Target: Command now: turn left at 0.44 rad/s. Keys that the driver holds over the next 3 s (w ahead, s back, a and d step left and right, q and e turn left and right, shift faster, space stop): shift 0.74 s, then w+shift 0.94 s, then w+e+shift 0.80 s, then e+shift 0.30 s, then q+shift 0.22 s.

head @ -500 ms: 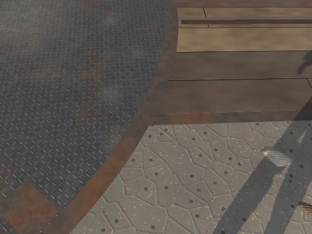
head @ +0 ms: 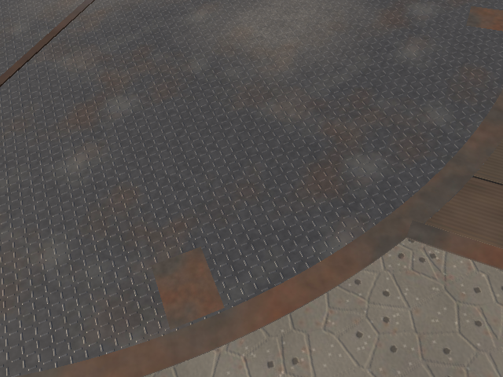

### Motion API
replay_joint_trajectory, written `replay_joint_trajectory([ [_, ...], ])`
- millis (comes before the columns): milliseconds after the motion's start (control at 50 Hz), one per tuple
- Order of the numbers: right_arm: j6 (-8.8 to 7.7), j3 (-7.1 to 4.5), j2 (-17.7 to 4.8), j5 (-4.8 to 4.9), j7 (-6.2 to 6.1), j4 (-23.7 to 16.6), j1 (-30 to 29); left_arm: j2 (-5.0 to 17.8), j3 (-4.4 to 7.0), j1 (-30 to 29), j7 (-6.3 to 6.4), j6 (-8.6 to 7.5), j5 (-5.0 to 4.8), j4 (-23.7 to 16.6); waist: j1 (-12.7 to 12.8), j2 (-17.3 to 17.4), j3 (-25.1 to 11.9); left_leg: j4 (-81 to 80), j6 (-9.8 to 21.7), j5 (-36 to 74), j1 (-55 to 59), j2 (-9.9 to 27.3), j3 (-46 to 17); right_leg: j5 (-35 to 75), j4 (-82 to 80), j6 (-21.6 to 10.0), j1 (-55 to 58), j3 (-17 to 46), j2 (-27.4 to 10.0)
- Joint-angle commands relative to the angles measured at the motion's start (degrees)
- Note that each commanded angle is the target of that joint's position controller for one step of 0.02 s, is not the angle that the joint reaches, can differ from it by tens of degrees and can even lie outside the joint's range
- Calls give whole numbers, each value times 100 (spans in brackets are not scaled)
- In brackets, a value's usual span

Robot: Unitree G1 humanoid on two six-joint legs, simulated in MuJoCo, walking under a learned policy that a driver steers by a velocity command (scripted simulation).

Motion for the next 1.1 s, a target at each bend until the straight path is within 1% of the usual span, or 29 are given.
replay_joint_trajectory([
  [20, -50, 0, -222, 8, -48, -368, -73, 1008, 317, 139, -41, -78, -8, -212, 18, -1273, -656, -703, 94, -149, -139, -42, 278, 2906, -380, -932, 974, 1066, -1329],
  [100, -87, 114, -94, 44, -123, -344, -166, 1057, 343, 214, -122, -28, 2, -56, 69, -1491, -690, -1981, 299, -258, 811, -67, 624, 2908, -194, -936, 617, 970, -1307],
  [160, -231, 192, -43, -51, -201, -137, 180, 1015, 332, 335, -131, 68, -98, 123, -194, -1082, -659, -4350, 533, 1452, 2058, 48, 550, 2428, 320, -469, 45, 741, -1124],
  [180, -303, 164, -334, -162, -234, -143, 190, 694, 250, 604, -155, 62, -79, 104, -73, -187, -887, -4720, 682, 1538, 2829, 989, -617, 1128, 928, -96, -629, 457, -812],
  [200, -333, 95, -832, -99, -250, -276, -132, 243, 111, 559, -161, 55, -74, -136, 60, 1045, -608, -4494, 1325, 3609, 2505, 2287, -1911, -1500, 1222, 259, -1375, -50, 32],
  [220, -392, 141, -490, -98, -291, -144, 57, 573, 179, 262, -88, 169, -56, -21, -291, 653, -606, -4281, 1786, 3813, 2041, 2285, -1571, -1982, 1929, 290, -983, 452, -132],
  [260, -427, 315, -73, -93, -326, -103, -459, 649, 235, 351, -120, 241, -123, 127, 22, 547, -326, -4367, 1590, 3575, 1748, 1709, -914, -1567, 2120, 299, -905, 597, -87],
  [320, -466, 350, -52, -61, -383, 40, -412, 629, 252, 579, -136, 258, -26, 364, 58, 607, -442, -4142, 1422, 4356, 1868, 1319, -466, -1227, 2107, 393, -677, 464, 54],
  [400, -476, 344, -78, -75, -372, 281, -269, 374, 160, 376, -86, 269, -91, 449, -85, 556, -412, -3994, 1424, 3796, 1807, 1287, -567, -1142, 1181, 397, -331, 404, 116],
  [440, -472, 336, -91, -57, -391, 376, -335, 317, 139, 477, -38, 243, -105, 566, 10, 474, -425, -3876, 1316, 3351, 1658, 1212, -637, -540, 304, 347, 86, 335, 164],
  [460, -477, 332, -90, -23, -402, 416, -375, 287, 117, 570, -17, 197, -77, 644, 104, 336, -456, -3842, 1140, 2915, 1424, 1140, -644, 291, -328, 312, 550, 406, 88],
  [500, -525, 348, 46, -38, -375, 511, -71, 696, 156, 512, 10, 55, 36, 658, -143, -274, -501, -3777, 777, 1790, 939, 744, -474, 1407, -419, 192, 1131, 1195, -693],
  [520, -488, 360, 156, -17, -353, 634, -2, 777, 191, 199, -35, 50, -87, 735, -278, -853, -266, -4049, 701, 1455, 1370, 437, -205, 1055, -354, 28, 331, 1215, -665],
  [540, -466, 336, 10, -40, -366, 768, -94, 527, 138, 110, -82, 20, -81, 724, -135, -691, -155, -3978, 668, 1537, 1624, 472, -210, 661, -494, 53, 80, 1167, -561],
  [560, -462, 303, -42, -36, -370, 847, -134, 481, 121, 146, -88, -6, -69, 784, -81, -638, -128, -3912, 681, 1684, 1692, 512, -225, 525, -553, 99, 53, 1083, -472],
  [740, -482, 322, 75, -22, -410, 1588, 114, 426, 95, 183, -4, -39, -80, 1301, -69, -390, -112, -4087, 561, 1789, 1578, 571, -231, 282, -694, 15, 307, 1072, -423],
  [760, -469, 302, 41, -27, -409, 1669, 275, 579, 161, 373, -15, -17, -75, 1391, -27, -490, -380, -3828, 638, 638, 1526, 333, -22, -1170, -720, -92, 455, 1080, -306],
  [800, -418, 228, -113, -148, -314, 1480, -62, 954, 305, 723, -72, 74, -39, 1466, 215, -913, 166, -2945, 750, -1232, 235, 45, 288, -4009, -1328, -579, 316, 2025, -779],
  [820, -442, 286, 131, -157, -237, 1233, -479, 1067, 370, 763, -81, 81, -59, 1523, 269, -1413, 554, -2143, 688, -449, -240, 51, 785, -4353, -1899, -913, 264, 2798, -1439],
  [840, -490, 276, 90, -165, -197, 1070, -777, 873, 357, 712, -92, 37, -40, 1511, 317, -1289, 754, -1399, 647, -41, -608, 356, 696, -3801, -2204, -1104, 144, 3181, -1824],
  [880, -635, 237, 58, -147, -110, 1141, -398, 814, 375, 309, -116, -129, -33, 1396, -51, -781, 266, -1079, 614, 327, -649, 585, 531, -2651, -2112, -982, 421, 2737, -1659],
  [920, -750, 226, 118, -100, -36, 1245, -13, 857, 410, -113, -138, -271, -117, 1303, -325, -883, -25, -1751, 661, 409, 269, 523, 751, -2020, -2028, -732, 58, 1846, -1183],
  [960, -747, 198, 137, -66, -49, 1294, 264, 887, 440, -304, -161, -316, -129, 1291, -470, -1124, 15, -2478, 703, 327, 1238, 351, 1096, -2079, -1857, -700, -568, 1391, -952],
  [1000, -758, 180, 212, -67, -139, 1588, 1112, 830, 460, -509, -180, -278, -131, 1250, -826, -638, 167, -3383, 701, 853, 2513, 140, 1534, -2549, -1000, -738, -1551, 1130, -799],
  [1020, -832, 129, 97, -96, -200, 1821, 1769, 581, 400, -606, -201, -281, -38, 1184, -1049, 49, 50, -3651, 728, 326, 3360, 252, 1138, -2382, 252, -664, -2225, 810, -468],
  [1040, -935, 64, -274, -234, -257, 1915, 2496, -44, 222, -971, -234, -328, 41, 933, -1357, 1446, -201, -4499, 906, -1400, 3723, 1713, -1045, -1862, 2756, -434, -3008, 196, 176],
  [1060, -955, 52, -593, -274, -267, 1763, 2101, -291, 154, -846, -296, -403, -66, 641, -879, 1431, -80, -5558, 1502, -2925, 3449, 2643, -3641, -1405, 3773, -488, -4120, 891, 594],
  [1080, -952, 5, -590, -222, -280, 1627, 1477, 65, 202, -951, -329, -432, -37, 628, -554, 591, 273, -5628, 1670, -2982, 2992, 2862, -3603, -728, 4254, -505, -4423, 1202, 47],
  [1100, -1023, 49, -372, -148, -242, 1456, 1043, 397, 280, -939, -396, -454, -17, 706, -355, -22, 189, -5374, 1495, -2179, 2804, 2438, -2759, -97, 4148, -417, -4152, 1184, -209],
])
Next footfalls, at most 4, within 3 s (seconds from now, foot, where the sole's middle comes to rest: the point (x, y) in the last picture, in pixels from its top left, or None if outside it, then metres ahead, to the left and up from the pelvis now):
0.18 left None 0.01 0.11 -0.78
0.48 right None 0.01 -0.11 -0.78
1.04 left None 0.05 0.13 -0.78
1.50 right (306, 361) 0.50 -0.03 -0.78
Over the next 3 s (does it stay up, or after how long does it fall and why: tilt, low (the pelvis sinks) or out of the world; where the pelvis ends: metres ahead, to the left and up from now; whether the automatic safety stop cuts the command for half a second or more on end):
stays up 1.49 -0.20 -0.02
